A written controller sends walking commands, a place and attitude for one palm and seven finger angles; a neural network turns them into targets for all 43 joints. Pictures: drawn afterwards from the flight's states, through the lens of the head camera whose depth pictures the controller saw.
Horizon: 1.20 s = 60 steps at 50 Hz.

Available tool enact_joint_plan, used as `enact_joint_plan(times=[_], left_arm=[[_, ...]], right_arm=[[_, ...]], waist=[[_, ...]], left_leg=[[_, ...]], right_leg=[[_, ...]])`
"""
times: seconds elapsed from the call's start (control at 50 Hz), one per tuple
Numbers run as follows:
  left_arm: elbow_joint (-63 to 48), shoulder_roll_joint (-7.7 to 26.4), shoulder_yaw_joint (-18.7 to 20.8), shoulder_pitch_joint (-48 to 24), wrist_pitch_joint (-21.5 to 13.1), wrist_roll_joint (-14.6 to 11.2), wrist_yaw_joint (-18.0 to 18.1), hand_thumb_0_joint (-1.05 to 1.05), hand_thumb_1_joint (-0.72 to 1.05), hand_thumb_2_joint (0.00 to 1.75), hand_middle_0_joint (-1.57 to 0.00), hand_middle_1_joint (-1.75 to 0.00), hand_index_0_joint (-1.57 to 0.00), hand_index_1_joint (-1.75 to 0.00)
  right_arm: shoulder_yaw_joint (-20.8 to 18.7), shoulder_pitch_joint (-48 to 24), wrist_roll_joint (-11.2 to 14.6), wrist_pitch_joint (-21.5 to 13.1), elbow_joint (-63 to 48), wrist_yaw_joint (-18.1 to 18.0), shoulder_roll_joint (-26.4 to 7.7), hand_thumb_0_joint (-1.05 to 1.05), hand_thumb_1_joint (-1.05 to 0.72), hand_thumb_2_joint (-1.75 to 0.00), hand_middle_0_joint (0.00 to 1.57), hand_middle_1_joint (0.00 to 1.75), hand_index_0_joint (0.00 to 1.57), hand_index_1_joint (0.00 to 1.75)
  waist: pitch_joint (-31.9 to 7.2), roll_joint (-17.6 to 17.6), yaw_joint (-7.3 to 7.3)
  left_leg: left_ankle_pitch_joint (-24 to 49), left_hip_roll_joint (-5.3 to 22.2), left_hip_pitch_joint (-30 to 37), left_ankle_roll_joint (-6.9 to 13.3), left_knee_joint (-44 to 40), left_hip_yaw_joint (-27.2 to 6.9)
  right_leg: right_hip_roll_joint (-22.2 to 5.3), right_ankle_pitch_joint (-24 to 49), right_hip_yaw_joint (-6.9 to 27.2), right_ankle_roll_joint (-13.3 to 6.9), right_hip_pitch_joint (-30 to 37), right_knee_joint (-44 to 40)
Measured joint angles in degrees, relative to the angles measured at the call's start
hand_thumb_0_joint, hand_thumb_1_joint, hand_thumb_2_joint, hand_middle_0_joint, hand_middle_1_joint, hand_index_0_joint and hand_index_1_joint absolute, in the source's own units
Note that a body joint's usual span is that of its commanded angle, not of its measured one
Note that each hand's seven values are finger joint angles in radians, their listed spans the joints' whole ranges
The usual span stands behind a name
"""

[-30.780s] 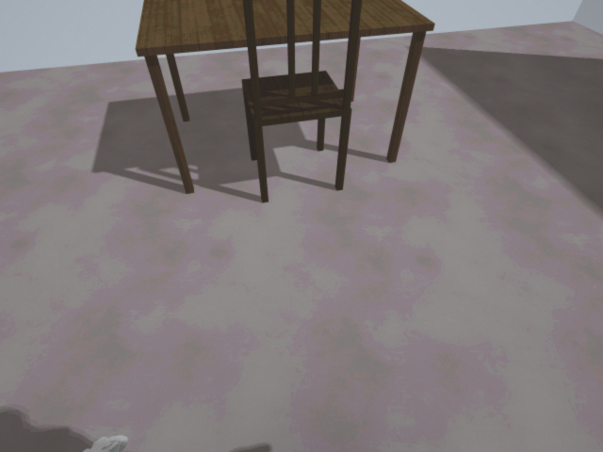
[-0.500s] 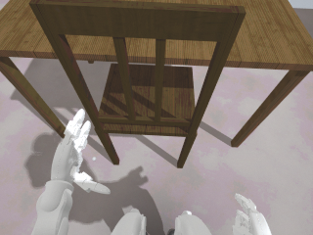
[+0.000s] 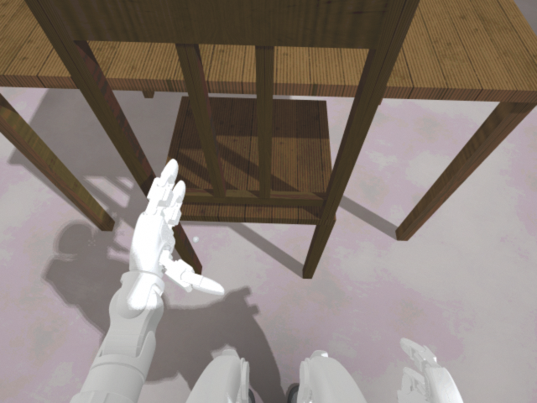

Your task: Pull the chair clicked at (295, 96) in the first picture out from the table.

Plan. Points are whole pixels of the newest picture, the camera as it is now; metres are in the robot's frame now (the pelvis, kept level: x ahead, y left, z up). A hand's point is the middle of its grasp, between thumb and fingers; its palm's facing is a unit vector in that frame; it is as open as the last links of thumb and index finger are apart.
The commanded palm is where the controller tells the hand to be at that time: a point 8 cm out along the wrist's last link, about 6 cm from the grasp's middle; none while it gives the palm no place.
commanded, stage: aim the fingers beside a spindle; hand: left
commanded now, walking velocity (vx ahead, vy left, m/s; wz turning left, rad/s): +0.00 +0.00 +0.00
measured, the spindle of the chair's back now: (208, 137) +0.51 +0.11 +0.05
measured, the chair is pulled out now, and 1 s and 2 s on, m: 0.00 0.00 0.00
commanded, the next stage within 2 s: push the fingers through the gap in 1.78 s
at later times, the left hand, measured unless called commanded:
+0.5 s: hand (214, 226) +0.37 +0.09 +0.01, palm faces -0.02 -1.00 -0.04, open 16.9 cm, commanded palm +0.35 +0.16 +0.01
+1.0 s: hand (206, 220) +0.38 +0.11 +0.01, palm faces -0.02 -1.00 -0.06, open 17.0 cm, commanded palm +0.35 +0.15 +0.01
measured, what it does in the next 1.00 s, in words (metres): stands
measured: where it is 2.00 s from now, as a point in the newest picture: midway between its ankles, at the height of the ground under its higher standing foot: outside the picture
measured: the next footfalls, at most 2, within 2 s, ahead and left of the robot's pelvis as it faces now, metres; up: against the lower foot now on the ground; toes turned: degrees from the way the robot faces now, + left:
none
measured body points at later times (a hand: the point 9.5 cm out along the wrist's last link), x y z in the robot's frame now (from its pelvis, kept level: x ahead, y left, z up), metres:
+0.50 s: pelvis +0.00 -0.01 -0.01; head +0.11 -0.02 +0.43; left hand +0.36 +0.15 +0.02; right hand +0.11 -0.26 -0.13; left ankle +0.02 +0.08 -0.64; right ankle +0.03 -0.08 -0.64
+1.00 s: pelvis -0.01 +0.00 -0.01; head +0.11 -0.01 +0.42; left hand +0.38 +0.16 +0.01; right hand +0.12 -0.25 -0.13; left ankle +0.02 +0.08 -0.64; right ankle +0.03 -0.08 -0.64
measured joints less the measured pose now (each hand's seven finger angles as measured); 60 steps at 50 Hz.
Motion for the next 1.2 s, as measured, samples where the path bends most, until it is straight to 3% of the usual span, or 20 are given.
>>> enact_joint_plan(times=[0.08, 0.24, 0.42, 0.56, 0.64, 0.74, 0.84, 0.96, 1.08, 1.2], left_arm=[[0.59, -1.14, -1.15, -0.51, 0.26, 0.95, 1.66, -0.01, -0.5, 0.3, -0.06, -0.08, -0.06, -0.08], [4.44, -0.72, 0.09, -6.02, -3.16, 2.48, 5.52, -0.01, -0.5, 0.3, -0.07, -0.08, -0.06, -0.08], [7.59, -1.8, -0.01, -7.98, -1.28, 2.52, 5.07, -0.01, -0.5, 0.3, -0.07, -0.08, -0.06, -0.08], [6.24, -0.54, 2.0, -6.05, -3.98, 2.6, 6.6, -0.01, -0.5, 0.3, -0.07, -0.08, -0.06, -0.08], [8.75, 0.38, 1.44, -7.22, -3.94, 1.82, 5.05, -0.01, -0.5, 0.3, -0.06, -0.08, -0.06, -0.08], [9.66, -0.85, -0.57, -7.31, -3.2, 1.26, 3.36, -0.01, -0.5, 0.3, -0.06, -0.08, -0.05, -0.08], [8.13, -1.65, 0.22, -7.33, -4.59, 2.79, 5.19, -0.01, -0.5, 0.3, -0.07, -0.08, -0.06, -0.08], [10.38, 0.3, 2.16, -10.22, -4.82, 3.13, 6.36, -0.01, -0.5, 0.3, -0.07, -0.08, -0.06, -0.08], [8.73, -1.01, -0.58, -7.78, -2.31, 1.24, 4.6, -0.01, -0.5, 0.3, -0.06, -0.08, -0.05, -0.08], [5.89, -3.22, -2.61, -4.91, -3.92, 3.58, 6.8, -0.01, -0.5, 0.3, -0.06, -0.08, -0.06, -0.08]], right_arm=[[-0.14, -0.1, -0.24, 0.83, -0.31, 0.12, 0.21, 0.01, -0.91, -0.9, 0.2, 0.3, 0.2, 0.3], [0.05, -0.23, -0.78, 1.91, 0.85, 0.63, 0.63, 0.01, -0.91, -0.9, 0.2, 0.3, 0.2, 0.3], [-0.3, 0.29, -0.65, 3.65, 0.52, 0.91, 0.63, 0.01, -0.91, -0.9, 0.2, 0.3, 0.2, 0.3], [-0.13, 1.2, -0.64, 4.05, 0.74, 0.93, 0.64, 0.01, -0.91, -0.9, 0.2, 0.3, 0.2, 0.3], [0.01, 1.16, -0.24, 4.06, 1.19, 0.98, 0.33, 0.01, -0.91, -0.9, 0.2, 0.3, 0.2, 0.3], [-0.38, 0.54, -0.09, 3.8, 0.73, 0.74, -0.12, 0.01, -0.91, -0.9, 0.2, 0.3, 0.2, 0.3], [-0.58, -0.32, -0.66, 3.55, 0.19, 0.67, -0.06, 0.01, -0.91, -0.9, 0.2, 0.3, 0.2, 0.3], [-0.09, -0.4, -0.7, 4.14, 0.23, 1.17, 0.3, 0.01, -0.91, -0.9, 0.2, 0.3, 0.2, 0.3], [-0.31, 0.64, -0.26, 4.96, 0.03, 1.57, 0.38, 0.01, -0.91, -0.9, 0.2, 0.3, 0.2, 0.3], [-0.21, 0.79, -0.66, 5.11, -0.05, 1.5, 0.69, 0.01, -0.91, -0.9, 0.2, 0.3, 0.2, 0.3]], waist=[[0.23, 0.03, -0.32], [0.02, -0.24, -0.67], [-0.13, 0.02, -1.42], [-0.35, -0.12, -0.99], [-0.67, -0.16, -0.85], [-0.36, -0.12, -1.09], [0.0, -0.29, -1.52], [-0.3, -0.24, -1.45], [-0.51, 0.53, -0.8], [-0.51, 0.22, -0.93]], left_leg=[[-0.11, 0.1, -0.57, 0.02, 0.37, 0.38], [-0.52, 0.25, -2.87, -0.24, 2.25, 0.29], [-0.58, 0.59, -4.28, -0.41, 2.74, 0.69], [-0.36, 0.71, -2.8, -0.61, 1.64, 0.88], [-0.3, 0.6, -3.04, -0.76, 1.87, 0.18], [-0.32, 0.55, -3.55, -0.68, 2.26, -0.19], [-0.52, 0.65, -3.81, -0.47, 2.63, 0.29], [-0.7, 0.54, -4.54, -0.29, 3.15, 0.46], [-0.66, 0.37, -4.01, 0.0, 2.52, 0.44], [-0.71, 0.28, -2.78, 0.26, 1.93, 0.8]], right_leg=[[0.05, -0.1, 0.35, 0.0, -0.81, 0.61], [0.07, -0.61, 0.12, -0.42, -3.15, 2.6], [0.34, -0.54, 0.47, -0.63, -4.88, 3.28], [0.56, -0.37, 0.75, -0.77, -3.64, 2.45], [0.46, -0.41, 0.06, -0.94, -3.47, 2.31], [0.41, -0.34, -0.31, -0.89, -3.69, 2.33], [0.47, -0.39, 0.14, -0.7, -4.17, 2.83], [0.33, -0.62, 0.28, -0.54, -4.95, 3.46], [0.25, -0.48, 0.35, -0.16, -4.28, 2.62], [0.22, -0.48, 0.77, 0.13, -3.22, 2.19]])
